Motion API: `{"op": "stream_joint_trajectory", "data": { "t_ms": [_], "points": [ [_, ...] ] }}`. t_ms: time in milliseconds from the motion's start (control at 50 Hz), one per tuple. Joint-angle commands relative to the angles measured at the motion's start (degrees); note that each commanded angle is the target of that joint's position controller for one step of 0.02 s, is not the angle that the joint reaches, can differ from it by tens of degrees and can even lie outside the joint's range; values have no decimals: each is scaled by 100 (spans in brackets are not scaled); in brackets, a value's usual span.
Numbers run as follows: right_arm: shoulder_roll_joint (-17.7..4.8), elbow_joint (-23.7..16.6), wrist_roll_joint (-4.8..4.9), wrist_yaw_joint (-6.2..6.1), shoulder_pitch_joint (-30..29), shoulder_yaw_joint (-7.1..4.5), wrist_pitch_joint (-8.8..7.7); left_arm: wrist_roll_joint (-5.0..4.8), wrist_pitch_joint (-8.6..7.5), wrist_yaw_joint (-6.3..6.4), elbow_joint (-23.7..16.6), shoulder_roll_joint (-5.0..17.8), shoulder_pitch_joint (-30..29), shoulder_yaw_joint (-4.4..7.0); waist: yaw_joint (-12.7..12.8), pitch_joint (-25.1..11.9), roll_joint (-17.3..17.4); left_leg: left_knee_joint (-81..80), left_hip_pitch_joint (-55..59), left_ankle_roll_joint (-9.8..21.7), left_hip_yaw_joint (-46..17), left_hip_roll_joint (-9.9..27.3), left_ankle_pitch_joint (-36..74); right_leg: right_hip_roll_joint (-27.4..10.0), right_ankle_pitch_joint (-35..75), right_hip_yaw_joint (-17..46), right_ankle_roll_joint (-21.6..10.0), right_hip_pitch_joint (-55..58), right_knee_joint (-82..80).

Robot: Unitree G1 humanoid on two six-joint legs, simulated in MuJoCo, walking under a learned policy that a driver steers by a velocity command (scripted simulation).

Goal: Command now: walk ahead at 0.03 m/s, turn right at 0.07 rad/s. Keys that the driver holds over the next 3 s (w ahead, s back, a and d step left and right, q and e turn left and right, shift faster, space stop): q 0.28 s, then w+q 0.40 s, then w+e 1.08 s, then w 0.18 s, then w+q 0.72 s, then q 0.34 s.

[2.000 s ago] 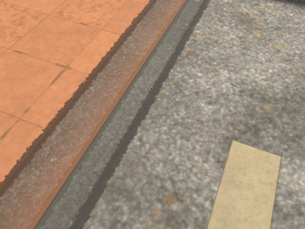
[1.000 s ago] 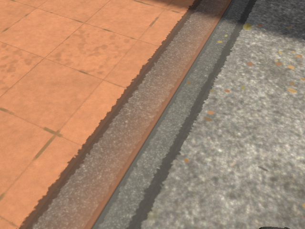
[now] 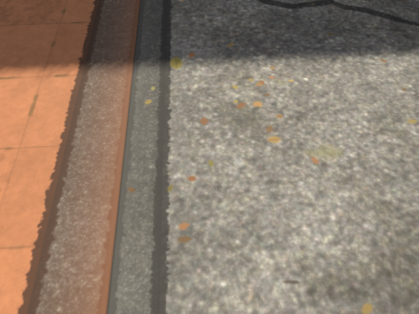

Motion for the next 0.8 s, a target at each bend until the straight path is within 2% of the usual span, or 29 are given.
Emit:
{"op": "stream_joint_trajectory", "data": {
  "t_ms": [20, 40, 60, 80, 100, 120, 160, 240, 280, 300, 320, 340, 360, 380, 400, 440, 500, 540, 580, 600, 620, 640, 660, 680, 700, 720, 740, 760, 800],
  "points": [
    [-216, -224, -57, 151, 277, 2, -153, 54, -70, -53, -134, 174, 241, -95, -151, -831, -690, -1561, 1462, 247, 186, 67, 884, -1382, 73, 971, -520, 431, -482],
    [-509, -268, -160, 181, 204, -27, -162, 102, -117, -73, -28, 133, 563, -116, 50, -704, -254, -1782, 1702, 469, -361, 510, 1514, -1066, -430, 664, -205, 288, -128],
    [-904, -416, -204, 166, -61, -69, -145, 158, -175, -91, 38, 244, 1032, -71, 521, -602, 707, -1811, 1646, 908, -1068, 1158, 2431, -485, -1440, 47, 78, 134, 456],
    [-704, -380, -227, 176, -242, -25, -131, 141, -217, -88, -82, 385, 661, -31, 478, -368, 1239, -2131, 763, 1348, -1510, 1372, 1597, -586, -1205, -208, 247, 572, 164],
    [-617, -452, -147, 193, -379, -22, -134, 121, -226, -58, -126, 578, 268, 14, 335, -204, 1021, -2126, 522, 1170, -1324, 995, 878, -660, -689, -223, 291, 912, 41],
    [-719, -403, -73, 191, -183, -60, -134, 92, -201, -38, -155, 617, -46, 49, 132, -222, 880, -2079, 486, 973, -1155, 779, 548, -616, -443, -299, 274, 1051, 96],
    [-1014, -436, 11, 178, -41, -134, -147, 64, -113, -6, -204, 573, -63, 81, 100, -75, 936, -2083, 404, 939, -1301, 737, 464, -640, -404, -404, 207, 1043, 184],
    [-915, -622, 90, 86, 99, -175, -50, 6, -165, 9, -167, 441, 116, 134, 23, -202, 739, -1702, 596, 1053, -1455, 609, 925, -650, -431, -610, 158, 911, 265],
    [-883, -761, 119, 62, 107, -198, 12, -6, -183, 2, -176, 440, 180, 181, -4, -335, 455, -1393, 486, 1018, -1409, 435, 1026, -780, -285, -547, 91, 1067, 161],
    [-779, -814, 132, 64, 124, -181, 39, 7, -186, -5, -170, 452, 327, 204, 39, -507, 165, -1134, 282, 925, -1198, 215, 348, -942, -840, -374, -15, 1303, -100],
    [-602, -902, 149, 71, 53, -137, 60, 7, -183, -2, -144, 517, 508, 231, 114, -477, -351, -631, -327, 763, -766, -128, -726, -1313, -1701, 124, -265, 1647, -541],
    [-445, -1014, 179, 92, -35, -91, 59, -7, -203, -2, -102, 711, 772, 274, 215, -392, -1073, 231, -1113, 655, -184, -474, -1509, -2139, -2678, 1255, -735, 2022, -1216],
    [-521, -1174, 184, 127, -253, -100, 18, 24, -289, -2, -102, 919, 883, 310, 319, -181, -1448, 1488, -1787, 594, 49, -258, -1651, -3064, -2937, 2368, -1228, 2084, -1754],
    [-723, -1211, 164, 155, -340, -178, -3, 50, -394, 35, -139, 853, 869, 273, 277, -64, -917, 2228, -2022, 580, -159, 39, -1524, -3212, -2807, 2482, -1355, 1934, -1778],
    [-731, -1162, 154, 187, -186, -207, 0, -21, -457, 69, -177, 825, 643, 254, 106, 6, -586, 2460, -2059, 536, -213, 196, -1197, -3039, -2636, 2042, -1195, 1854, -1751],
    [-547, -1117, 143, 249, -87, -154, 8, -118, -493, 74, -196, 821, 422, 233, 76, 42, -566, 2339, -2009, 415, -42, 392, -692, -2652, -2101, 1112, -850, 1799, -1858],
    [-362, -1229, 138, 380, -231, -63, -30, -94, -519, -1, -140, 926, 491, 274, 186, -21, -627, 1382, -1097, 326, 421, 436, -165, -2225, -1134, -169, -620, 1333, -1890],
    [-304, -1305, 141, 444, -265, -15, -53, -145, -534, -77, -107, 1082, 499, 330, 198, -86, -683, 589, -374, 368, 642, 362, -136, -2148, -934, -660, -572, 1062, -1815],
    [-455, -1318, 159, 468, -124, -53, -44, -195, -519, -159, -49, 1182, 577, 369, 161, -139, -708, 114, 79, 440, 857, 238, -106, -2308, -1121, -750, -591, 1029, -1651],
    [-495, -1273, 166, 469, 76, -80, -35, -235, -495, -188, -33, 1178, 511, 367, 16, -141, -662, -242, 430, 523, 990, 152, 71, -2356, -1322, -840, -528, 915, -1450],
    [-550, -1154, 155, 457, 369, -126, -16, -249, -477, -205, -14, 1095, 502, 343, -116, -150, -569, -467, 908, 607, 1173, -25, 89, -2319, -1508, -991, -429, 681, -1127],
    [-709, -1006, 164, 416, 821, -229, 3, -200, -476, -214, 5, 925, 556, 283, -294, -241, -396, -586, 1584, 736, 1245, -235, -48, -2175, -1405, -1250, -268, 346, -473],
    [-1076, -853, 206, 355, 1556, -409, 5, -71, -499, -225, -21, 571, 544, 163, -622, -454, 371, -1001, 2539, 1022, 419, 87, -246, -1790, -1074, -1787, 69, -295, 1276],
    [-1966, -991, 140, 298, 1912, -534, -48, 101, -611, -228, -501, 128, 347, 17, -509, -591, 2207, -1995, 3557, 2013, -2934, 1588, -848, -895, -2604, -1690, 566, -2446, 3762],
    [-1628, -1098, 119, 365, 1967, -428, -194, -169, -776, -243, -548, 532, 136, 65, -793, -898, 1447, -2979, 3698, 2600, -4289, 2122, -2099, -823, -2489, -671, 474, -3356, 4577],
    [-1260, -1055, 76, 384, 1844, -308, -302, -369, -845, -274, -539, 827, -94, 137, -717, -418, 994, -2901, 3443, 2391, -3781, 2089, -2094, -1147, -1982, -551, 264, -3683, 4746],
    [-985, -1079, 51, 390, 1564, -218, -342, -310, -850, -269, -440, 809, -23, 123, -532, -243, 722, -2695, 3026, 2122, -3002, 1877, -1558, -1389, -1409, -590, 167, -3497, 4507],
    [-796, -1137, 25, 384, 1200, -141, -340, -179, -813, -258, -295, 737, 86, 107, -345, -119, 513, -2635, 2531, 1912, -2329, 1611, -882, -1568, -935, -555, 171, -3097, 4119],
    [-706, -1184, -48, 344, 851, -89, -378, -140, -693, -310, -135, 695, 320, 126, -85, -76, 626, -2882, 1920, 1688, -1421, 1273, 240, -1658, -256, -591, 222, -2383, 3660]
  ]
}}
Next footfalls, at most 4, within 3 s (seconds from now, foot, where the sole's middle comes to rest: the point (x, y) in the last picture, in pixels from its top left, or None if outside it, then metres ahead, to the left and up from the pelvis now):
0.04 left None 0.07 0.15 -0.77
0.66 left None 0.12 0.23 -0.77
1.18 right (171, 295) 0.52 0.17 -0.77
1.62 left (105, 226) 0.76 0.42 -0.77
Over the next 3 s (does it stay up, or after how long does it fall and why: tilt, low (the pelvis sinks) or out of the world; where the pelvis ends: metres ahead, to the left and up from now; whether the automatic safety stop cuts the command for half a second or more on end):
stays up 1.28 0.28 0.01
